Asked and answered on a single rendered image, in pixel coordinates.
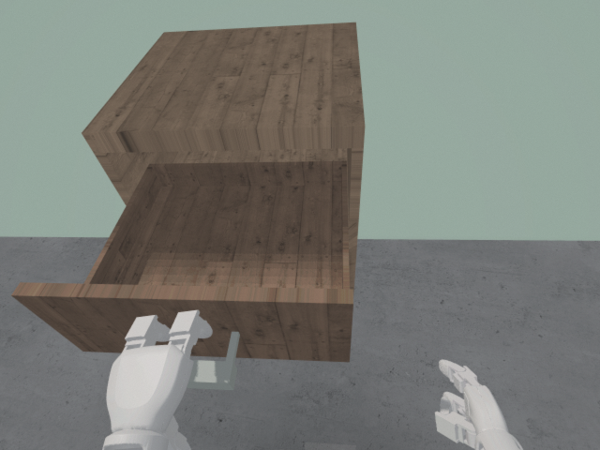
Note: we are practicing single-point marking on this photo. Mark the cabinet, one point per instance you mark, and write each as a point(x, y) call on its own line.
point(260, 94)

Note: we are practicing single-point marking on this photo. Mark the robot left forearm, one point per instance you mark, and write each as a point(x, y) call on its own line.
point(136, 439)

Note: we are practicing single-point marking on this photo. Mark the robot right forearm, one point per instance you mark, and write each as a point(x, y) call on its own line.
point(495, 439)

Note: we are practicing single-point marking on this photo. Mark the robot left hand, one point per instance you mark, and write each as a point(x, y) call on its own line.
point(147, 382)

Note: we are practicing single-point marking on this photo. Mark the drawer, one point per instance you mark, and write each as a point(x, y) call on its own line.
point(259, 248)

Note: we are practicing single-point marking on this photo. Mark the robot right hand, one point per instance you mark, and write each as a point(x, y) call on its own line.
point(461, 420)

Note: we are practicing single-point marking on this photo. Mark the handle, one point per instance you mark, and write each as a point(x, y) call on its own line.
point(219, 375)

